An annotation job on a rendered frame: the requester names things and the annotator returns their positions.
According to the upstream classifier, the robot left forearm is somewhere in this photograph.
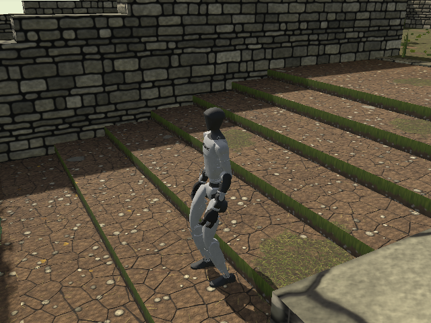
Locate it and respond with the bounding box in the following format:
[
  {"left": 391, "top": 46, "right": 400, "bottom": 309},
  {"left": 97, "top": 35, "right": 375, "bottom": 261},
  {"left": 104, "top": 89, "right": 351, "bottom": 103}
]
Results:
[{"left": 211, "top": 173, "right": 232, "bottom": 211}]

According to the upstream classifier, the robot right forearm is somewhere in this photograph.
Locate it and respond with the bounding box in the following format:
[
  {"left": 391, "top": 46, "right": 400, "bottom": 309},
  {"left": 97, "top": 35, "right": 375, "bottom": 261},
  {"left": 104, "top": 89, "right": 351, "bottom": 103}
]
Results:
[{"left": 199, "top": 167, "right": 208, "bottom": 184}]

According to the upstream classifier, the robot right hand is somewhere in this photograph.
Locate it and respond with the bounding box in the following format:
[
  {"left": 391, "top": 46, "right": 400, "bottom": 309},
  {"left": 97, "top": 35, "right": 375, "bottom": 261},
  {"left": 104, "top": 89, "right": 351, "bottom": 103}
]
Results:
[{"left": 191, "top": 181, "right": 203, "bottom": 200}]

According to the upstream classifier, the robot left hand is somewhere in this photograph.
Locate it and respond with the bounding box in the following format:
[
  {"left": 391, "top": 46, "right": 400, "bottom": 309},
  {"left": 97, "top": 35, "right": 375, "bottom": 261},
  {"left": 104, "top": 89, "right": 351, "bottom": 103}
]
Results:
[{"left": 198, "top": 209, "right": 219, "bottom": 229}]

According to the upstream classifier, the left robot foot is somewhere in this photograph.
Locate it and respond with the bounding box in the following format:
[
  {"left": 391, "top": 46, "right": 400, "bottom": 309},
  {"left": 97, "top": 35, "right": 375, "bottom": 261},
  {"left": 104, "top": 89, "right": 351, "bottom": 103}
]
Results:
[{"left": 209, "top": 273, "right": 236, "bottom": 287}]

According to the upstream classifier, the left robot upper arm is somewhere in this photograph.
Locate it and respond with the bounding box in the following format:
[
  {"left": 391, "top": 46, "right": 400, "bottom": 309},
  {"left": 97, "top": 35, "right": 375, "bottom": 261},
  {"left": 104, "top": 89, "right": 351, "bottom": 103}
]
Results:
[{"left": 215, "top": 141, "right": 232, "bottom": 181}]

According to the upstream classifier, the robot right shin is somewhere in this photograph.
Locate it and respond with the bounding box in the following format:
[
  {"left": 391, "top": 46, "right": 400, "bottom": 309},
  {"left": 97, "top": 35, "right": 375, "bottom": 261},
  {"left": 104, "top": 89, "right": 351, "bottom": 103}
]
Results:
[{"left": 189, "top": 230, "right": 210, "bottom": 262}]

